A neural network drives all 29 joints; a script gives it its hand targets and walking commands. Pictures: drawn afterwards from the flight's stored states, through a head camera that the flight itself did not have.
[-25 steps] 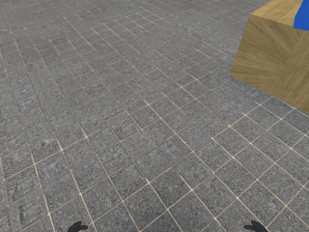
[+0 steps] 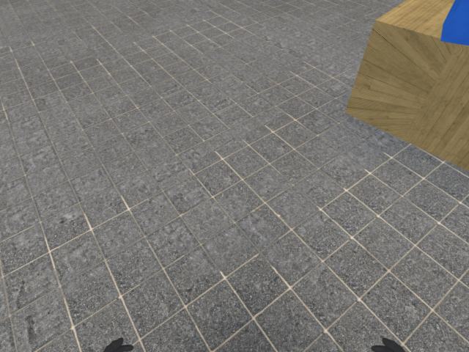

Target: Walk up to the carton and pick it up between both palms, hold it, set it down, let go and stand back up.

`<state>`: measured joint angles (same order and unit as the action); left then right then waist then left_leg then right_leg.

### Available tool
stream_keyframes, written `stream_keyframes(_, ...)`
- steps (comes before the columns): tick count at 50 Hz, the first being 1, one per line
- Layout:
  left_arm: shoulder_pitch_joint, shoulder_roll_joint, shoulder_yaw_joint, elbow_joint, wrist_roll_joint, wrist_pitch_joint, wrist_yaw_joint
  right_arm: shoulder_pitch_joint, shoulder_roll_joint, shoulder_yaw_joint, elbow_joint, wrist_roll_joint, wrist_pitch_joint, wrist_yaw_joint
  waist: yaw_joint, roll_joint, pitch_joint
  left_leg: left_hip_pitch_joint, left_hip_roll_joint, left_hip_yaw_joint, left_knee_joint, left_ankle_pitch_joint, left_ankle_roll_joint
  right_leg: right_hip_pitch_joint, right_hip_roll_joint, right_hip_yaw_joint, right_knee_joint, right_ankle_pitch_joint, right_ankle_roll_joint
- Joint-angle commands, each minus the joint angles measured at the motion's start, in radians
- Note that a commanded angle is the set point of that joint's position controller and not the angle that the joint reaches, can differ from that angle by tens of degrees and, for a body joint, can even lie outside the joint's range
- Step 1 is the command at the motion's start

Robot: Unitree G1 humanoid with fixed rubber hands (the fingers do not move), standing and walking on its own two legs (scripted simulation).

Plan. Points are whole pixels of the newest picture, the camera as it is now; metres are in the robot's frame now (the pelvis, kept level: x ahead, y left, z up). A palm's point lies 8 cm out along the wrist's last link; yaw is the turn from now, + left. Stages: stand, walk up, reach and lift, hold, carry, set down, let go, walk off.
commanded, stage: stand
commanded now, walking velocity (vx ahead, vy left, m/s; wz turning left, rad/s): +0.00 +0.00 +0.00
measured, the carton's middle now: out of the picture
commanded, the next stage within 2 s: walk up in 1.30 s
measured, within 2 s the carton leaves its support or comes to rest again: neither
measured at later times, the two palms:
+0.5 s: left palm out of the picture +0.09 +0.26 -0.10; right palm out of the picture +0.08 -0.26 -0.11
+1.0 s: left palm out of the picture +0.09 +0.26 -0.10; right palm out of the picture +0.06 -0.26 -0.11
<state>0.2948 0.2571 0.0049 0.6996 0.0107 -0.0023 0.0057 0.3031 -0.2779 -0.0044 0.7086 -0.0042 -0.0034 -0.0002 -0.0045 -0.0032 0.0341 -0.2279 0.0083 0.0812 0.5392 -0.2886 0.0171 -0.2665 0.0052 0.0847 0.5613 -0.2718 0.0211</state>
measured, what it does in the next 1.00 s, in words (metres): stands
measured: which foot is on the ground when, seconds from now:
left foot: down 0.00-1.00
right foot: down 0.00-1.00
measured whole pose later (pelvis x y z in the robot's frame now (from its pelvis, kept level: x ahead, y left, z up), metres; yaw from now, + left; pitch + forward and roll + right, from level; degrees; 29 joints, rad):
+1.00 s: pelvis +0.00 +0.00 +0.00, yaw -1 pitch -1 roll +1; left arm 0.29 0.26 0.00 0.74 0.01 0.00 0.01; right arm 0.32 -0.28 0.00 0.74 0.00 0.00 -0.01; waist -0.01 0.00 0.04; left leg -0.21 0.01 0.11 0.52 -0.29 0.02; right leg -0.26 0.01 0.11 0.55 -0.26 0.02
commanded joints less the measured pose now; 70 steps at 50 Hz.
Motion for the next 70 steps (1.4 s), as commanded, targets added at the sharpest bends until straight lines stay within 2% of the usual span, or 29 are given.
stream_keyframes(1, 0.015, 0.133, 0.035, -0.066, 0.001, -0.016, 0.005, 0.022, -0.127, -0.038, -0.069, 0.0, -0.015, -0.004, 0.0, -0.01, -0.014, 0.002, 0.105, -0.12, -0.124, 0.061, 0.026, -0.016, -0.062, 0.075, -0.095, 0.136, -0.041)
stream_keyframes(38, 0.015, 0.134, 0.032, -0.031, 0.001, -0.012, 0.01, 0.035, -0.133, -0.038, -0.038, 0.002, -0.011, -0.008, -0.002, -0.016, -0.004, 0.011, 0.114, -0.107, -0.141, 0.045, 0.027, -0.023, -0.055, 0.09, -0.102, 0.142, -0.037)
stream_keyframes(40, 0.019, 0.133, 0.033, -0.026, 0.0, -0.012, 0.01, 0.035, -0.131, -0.037, -0.035, 0.001, -0.01, -0.009, 0.0, -0.002, -0.001, 0.013, 0.112, -0.103, -0.14, 0.044, 0.027, -0.024, -0.057, 0.096, -0.105, 0.141, -0.038)
stream_keyframes(49, 0.017, 0.135, 0.031, -0.019, 0.0, -0.013, 0.011, 0.044, -0.13, -0.035, -0.028, 0.001, -0.01, -0.009, -0.003, -0.018, -0.002, 0.015, 0.112, -0.101, -0.143, 0.038, 0.026, -0.024, -0.056, 0.097, -0.108, 0.145, -0.037)
stream_keyframes(56, 0.02, 0.135, 0.029, -0.008, 0.0, -0.013, 0.013, 0.047, -0.132, -0.035, -0.019, 0.002, -0.011, -0.01, -0.002, -0.009, -0.019, 0.029, 0.116, -0.099, -0.142, 0.068, 0.028, -0.012, -0.056, 0.097, -0.103, 0.165, -0.036)
stream_keyframes(65, 0.021, 0.133, 0.028, 0.006, 0.0, -0.011, 0.013, 0.049, -0.131, -0.035, -0.006, 0.002, -0.008, -0.011, -0.001, -0.008, 0.008, 0.022, 0.116, -0.097, -0.155, 0.032, 0.027, -0.03, -0.052, 0.102, -0.111, 0.14, -0.036)
stream_keyframes(70, 0.024, 0.136, 0.027, 0.016, 0.001, -0.013, 0.016, 0.055, -0.133, -0.036, 0.0, 0.003, -0.008, -0.012, -0.004, -0.008, -0.006, 0.041, 0.117, -0.093, -0.15, 0.06, 0.027, -0.025, -0.055, 0.103, -0.11, 0.162, -0.034)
